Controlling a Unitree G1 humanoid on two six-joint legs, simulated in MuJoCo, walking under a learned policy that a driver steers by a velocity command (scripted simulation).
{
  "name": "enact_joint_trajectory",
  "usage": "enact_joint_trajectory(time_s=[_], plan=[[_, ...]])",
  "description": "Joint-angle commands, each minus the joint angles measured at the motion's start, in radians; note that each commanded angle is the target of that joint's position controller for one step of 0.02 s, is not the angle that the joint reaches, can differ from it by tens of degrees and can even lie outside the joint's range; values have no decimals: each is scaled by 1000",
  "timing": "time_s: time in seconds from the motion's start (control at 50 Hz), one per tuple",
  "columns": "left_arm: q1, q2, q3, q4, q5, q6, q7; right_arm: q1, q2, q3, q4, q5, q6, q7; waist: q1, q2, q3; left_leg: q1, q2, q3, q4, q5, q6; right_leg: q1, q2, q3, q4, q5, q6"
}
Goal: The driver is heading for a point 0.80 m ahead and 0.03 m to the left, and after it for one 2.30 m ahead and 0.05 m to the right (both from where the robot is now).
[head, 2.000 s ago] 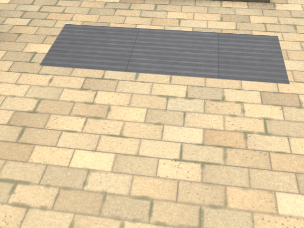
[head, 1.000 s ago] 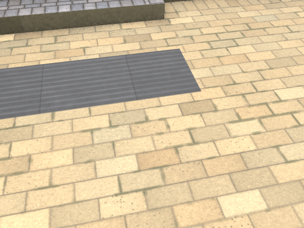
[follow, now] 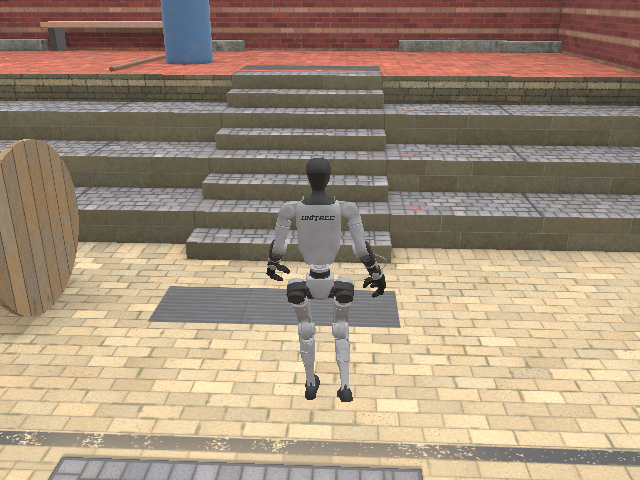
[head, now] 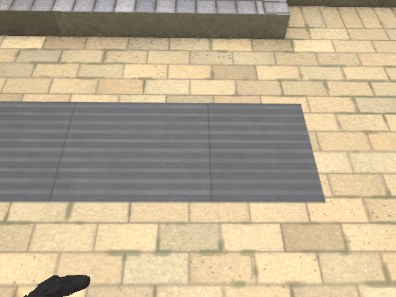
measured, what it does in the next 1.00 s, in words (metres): walks ahead, turning left: right foot, then left foot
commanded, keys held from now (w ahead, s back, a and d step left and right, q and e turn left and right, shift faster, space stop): q+shift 0.10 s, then shift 0.78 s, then w+shift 0.12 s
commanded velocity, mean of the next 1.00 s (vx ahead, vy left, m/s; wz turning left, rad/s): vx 0.13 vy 0.00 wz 0.30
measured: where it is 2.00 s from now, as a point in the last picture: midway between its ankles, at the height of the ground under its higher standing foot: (145, 198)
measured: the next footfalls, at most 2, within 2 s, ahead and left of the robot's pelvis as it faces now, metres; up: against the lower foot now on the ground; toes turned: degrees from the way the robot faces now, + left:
right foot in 0.30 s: +0.30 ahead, -0.13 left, +0.00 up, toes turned +20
left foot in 0.62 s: +0.18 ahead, +0.09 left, +0.00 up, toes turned +13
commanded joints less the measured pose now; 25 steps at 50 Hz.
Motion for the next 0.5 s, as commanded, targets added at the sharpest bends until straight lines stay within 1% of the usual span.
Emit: enact_joint_trajectory(time_s=[0.02, 0.04, 0.06, 0.08, 0.1, 0.12, 0.14, 0.18, 0.22, 0.24, 0.26, 0.28, 0.3, 0.32, 0.34, 0.36, 0.38, 0.4, 0.42, 0.44, 0.46, 0.48, 0.5], plan=[[-61, 129, 41, -118, 29, -45, 3, -68, -126, -29, -130, -1, -30, -20, 86, -37, -99, 234, 252, -584, -377, -124, 130, -241, -66, 112, -137, 85, 23], [-57, 125, 41, -115, 35, -34, 6, -92, -132, -32, -136, 5, -20, -32, 94, -12, -105, 203, 213, -494, -339, 98, 113, -191, -59, 88, -213, 87, 49], [-69, 105, 35, -111, 41, -24, 10, -95, -142, -36, -138, 2, -9, -45, 93, -1, -117, 170, 180, -422, -295, 297, 102, -154, -36, 55, -272, 107, 70], [-85, 78, 26, -111, 45, -14, 14, -81, -153, -43, -133, -1, 5, -56, 87, 7, -130, 145, 156, -384, -260, 414, 91, -125, -10, 35, -336, 131, 86], [-95, 52, 17, -112, 41, -3, 16, -64, -160, -48, -125, 3, 20, -63, 79, 26, -149, 129, 136, -371, -236, 444, 73, -93, 15, 30, -398, 163, 97], [-87, 40, 13, -106, 32, 8, 15, -56, -158, -49, -119, 4, 34, -70, 72, 55, -177, 126, 126, -353, -223, 439, 51, -59, 29, 23, -450, 209, 106], [-84, 42, 12, -100, 22, 18, 15, -43, -151, -48, -114, 4, 45, -74, 59, 87, -202, 130, 123, -349, -211, 418, 33, -30, 35, 21, -489, 260, 113], [-103, 55, 14, -98, 13, 28, 16, -15, -126, -40, -103, 0, 59, -77, 29, 137, -221, 170, 137, -369, -184, 355, 15, -18, 25, 33, -548, 314, 123], [-129, 71, 18, -102, 15, 24, 15, -6, -101, -31, -101, -4, 64, -74, 6, 157, -210, 217, 160, -412, -145, 296, 10, -21, 12, 52, -609, 311, 114], [-129, 83, 23, -101, 19, 17, 12, -13, -93, -27, -103, -4, 64, -73, 6, 164, -203, 233, 171, -438, -121, 270, 7, -7, 5, 60, -648, 311, 103], [-114, 92, 28, -96, 22, 8, 10, -37, -86, -22, -108, -3, 61, -73, 20, 173, -194, 237, 174, -453, -94, 248, -1, 28, -5, 60, -708, 334, 87], [-77, 93, 32, -84, 26, -3, 7, -70, -75, -15, -114, 0, 58, -73, 50, 173, -186, 220, 158, -444, -53, 225, -20, 106, -17, 46, -808, 426, 64], [-44, 108, 37, -77, 40, -10, 8, -57, -37, -3, -116, -9, 51, -71, 52, 129, -203, 176, 121, -411, 31, 140, -54, 220, -89, 85, -843, 555, 29], [-18, 150, 40, -88, 62, -8, 11, 14, 21, 18, -117, -30, 44, -70, 15, -72, -256, 48, 15, -309, 254, -244, -113, 388, -275, 278, -819, 891, -67], [29, 154, 43, -61, 79, 4, 11, 85, -33, 9, -127, -13, 43, -68, -12, -315, -274, -108, -33, -233, 394, -537, -176, 453, -460, 573, -876, 893, -265], [4, 102, 33, -77, 46, 10, 9, 83, -121, -13, -100, -17, 47, -69, 0, -227, -258, -138, 45, -228, 505, -496, -224, 414, -453, 622, -888, 687, -287], [3, 70, 23, -82, 31, 18, 10, -12, -154, -23, -98, -18, 59, -71, 40, -138, -221, -153, 61, -201, 571, -433, -247, 383, -388, 511, -874, 599, -247], [9, 77, 20, -78, 29, 29, 11, -52, -140, -23, -94, -19, 72, -74, 46, -78, -208, -148, 67, -181, 594, -391, -258, 346, -340, 436, -876, 538, -209], [-3, 87, 19, -73, 25, 38, 14, -73, -122, -18, -103, -22, 80, -74, 45, -63, -184, -137, 84, -175, 584, -358, -262, 300, -321, 395, -887, 510, -194], [-17, 91, 16, -67, 29, 47, 17, -79, -86, -6, -104, -17, 82, -69, 31, -69, -164, -89, 101, -145, 519, -336, -260, 242, -277, 325, -903, 501, -169], [-22, 88, 16, -61, 33, 55, 18, -79, -48, 9, -99, -15, 80, -65, 27, -89, -161, -40, 109, -96, 429, -315, -258, 210, -228, 251, -910, 513, -149], [-18, 84, 16, -54, 33, 62, 19, -83, -17, 20, -94, -16, 75, -64, 33, -114, -172, 8, 113, -57, 335, -309, -258, 204, -196, 201, -909, 537, -142], [-3, 85, 18, -46, 31, 68, 20, -95, 1, 28, -90, -18, 70, -62, 46, -135, -185, 53, 118, -40, 248, -302, -256, 212, -184, 175, -904, 549, -145]])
